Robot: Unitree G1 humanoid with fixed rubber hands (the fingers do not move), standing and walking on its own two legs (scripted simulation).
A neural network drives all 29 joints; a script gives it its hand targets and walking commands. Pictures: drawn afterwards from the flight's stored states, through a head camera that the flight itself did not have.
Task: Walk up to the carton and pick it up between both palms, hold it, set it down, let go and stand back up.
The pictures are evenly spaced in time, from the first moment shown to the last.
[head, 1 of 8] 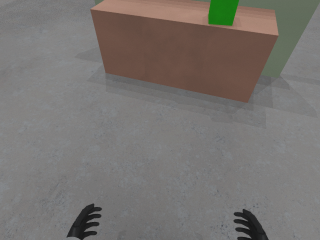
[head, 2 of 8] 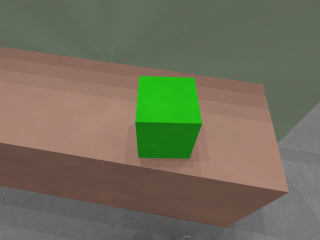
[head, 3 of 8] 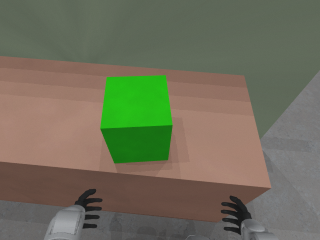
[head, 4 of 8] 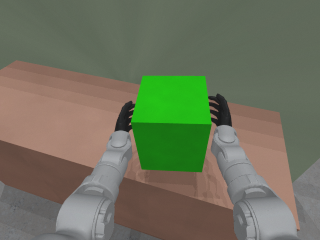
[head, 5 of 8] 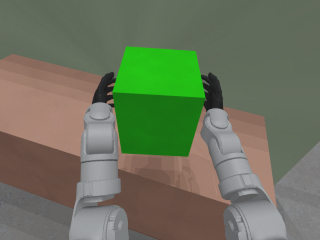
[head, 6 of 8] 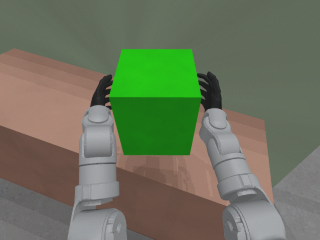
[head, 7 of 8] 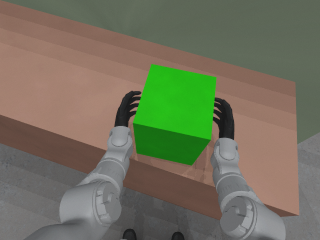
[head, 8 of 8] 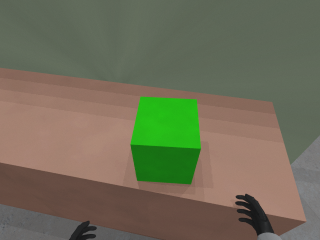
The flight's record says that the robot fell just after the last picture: no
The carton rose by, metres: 0.23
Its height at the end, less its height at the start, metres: +0.00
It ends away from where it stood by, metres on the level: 0.01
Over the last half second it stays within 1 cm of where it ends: yes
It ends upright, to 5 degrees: yes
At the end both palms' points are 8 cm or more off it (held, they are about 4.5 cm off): yes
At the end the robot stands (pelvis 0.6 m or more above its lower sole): yes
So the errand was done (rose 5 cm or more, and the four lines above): yes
